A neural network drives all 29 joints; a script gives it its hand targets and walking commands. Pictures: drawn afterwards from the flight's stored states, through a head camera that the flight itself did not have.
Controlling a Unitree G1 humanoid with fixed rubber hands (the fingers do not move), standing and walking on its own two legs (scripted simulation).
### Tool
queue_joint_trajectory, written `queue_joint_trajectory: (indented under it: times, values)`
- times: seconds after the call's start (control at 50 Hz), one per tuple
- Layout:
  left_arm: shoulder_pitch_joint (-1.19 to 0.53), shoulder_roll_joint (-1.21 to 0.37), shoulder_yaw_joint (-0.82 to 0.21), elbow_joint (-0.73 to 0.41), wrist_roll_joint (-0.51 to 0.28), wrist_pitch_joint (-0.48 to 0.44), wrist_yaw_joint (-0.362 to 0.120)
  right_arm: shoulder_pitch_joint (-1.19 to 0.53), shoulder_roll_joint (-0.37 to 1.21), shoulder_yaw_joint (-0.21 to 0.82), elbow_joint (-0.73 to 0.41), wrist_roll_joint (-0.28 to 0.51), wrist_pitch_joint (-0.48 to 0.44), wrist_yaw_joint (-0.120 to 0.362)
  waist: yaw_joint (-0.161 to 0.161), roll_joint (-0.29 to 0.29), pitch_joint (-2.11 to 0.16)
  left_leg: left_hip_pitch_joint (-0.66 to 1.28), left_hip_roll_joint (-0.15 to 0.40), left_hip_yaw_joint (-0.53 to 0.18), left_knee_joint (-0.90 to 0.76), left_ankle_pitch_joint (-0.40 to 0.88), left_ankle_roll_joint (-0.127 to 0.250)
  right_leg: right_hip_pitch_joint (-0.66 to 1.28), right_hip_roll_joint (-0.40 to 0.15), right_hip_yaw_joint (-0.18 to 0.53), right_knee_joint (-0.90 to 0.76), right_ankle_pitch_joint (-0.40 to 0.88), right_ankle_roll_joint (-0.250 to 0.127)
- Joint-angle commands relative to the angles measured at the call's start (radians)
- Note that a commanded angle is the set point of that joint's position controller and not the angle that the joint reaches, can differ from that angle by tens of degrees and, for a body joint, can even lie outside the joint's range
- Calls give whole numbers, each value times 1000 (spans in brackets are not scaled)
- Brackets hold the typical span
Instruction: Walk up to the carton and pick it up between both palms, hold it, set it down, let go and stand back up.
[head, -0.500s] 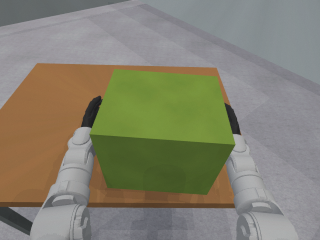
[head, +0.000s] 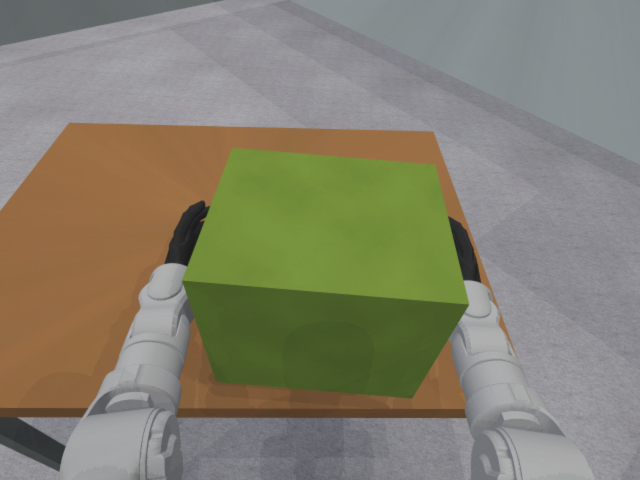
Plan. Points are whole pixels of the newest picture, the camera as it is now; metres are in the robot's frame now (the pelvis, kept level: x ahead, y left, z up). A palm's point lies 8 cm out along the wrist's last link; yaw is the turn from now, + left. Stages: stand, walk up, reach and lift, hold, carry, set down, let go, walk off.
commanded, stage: set down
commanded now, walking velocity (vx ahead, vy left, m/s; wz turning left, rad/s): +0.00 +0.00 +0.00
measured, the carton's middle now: (323, 275) +0.38 -0.02 +0.04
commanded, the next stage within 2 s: none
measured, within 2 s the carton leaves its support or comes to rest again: rests again in 0.94 s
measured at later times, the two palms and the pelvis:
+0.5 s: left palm (192, 273) +0.39 +0.16 +0.03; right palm (456, 289) +0.35 -0.21 +0.03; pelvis +0.01 +0.00 +0.00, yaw +0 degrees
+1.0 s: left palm (198, 288) +0.40 +0.16 -0.01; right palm (448, 305) +0.35 -0.21 -0.01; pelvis +0.00 +0.00 +0.00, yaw +0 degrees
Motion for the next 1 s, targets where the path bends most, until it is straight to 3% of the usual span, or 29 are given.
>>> queue_joint_trajectory:
  times: [0.0, 0.18, 0.32, 0.68, 0.84, 0.98]
  values:
    - [-699, -525, -265, -19, 114, -115, -128, -549, 582, 174, -153, -85, -144, 108, -87, -2, -439, 81, -19, 15, -4, 357, -72, 150, 23, -63, 34, 483, 43]
    - [-720, -514, -234, 35, 132, -157, -124, -556, 583, 134, -103, -121, -184, 116, -88, -7, -422, 49, -15, 18, -8, 306, -67, 130, 17, -66, 38, 433, 41]
    - [-728, -516, -239, 66, 130, -208, -109, -560, 592, 125, -61, -133, -230, 119, -89, 4, -473, 43, -8, 13, 15, 351, -73, 108, 16, -68, 53, 469, 37]
    - [-637, -534, -328, 114, 109, -352, -51, -487, 572, 166, 59, -118, -392, 110, -77, 64, -677, 129, 25, -17, 137, 710, -115, -14, 39, -72, 78, 666, 12]
    - [-582, -536, -367, 129, 103, -413, -19, -455, 527, 162, 119, -123, -465, 117, -68, 103, -763, 187, 44, -32, 185, 831, -134, -137, 57, -85, 65, 613, -10]
    - [-557, -490, -340, 183, 117, -435, -7, -443, 448, 104, 193, -133, -482, 128, -70, 106, -711, 187, 47, -31, 170, 745, -130, -224, 59, -91, 42, 465, -25]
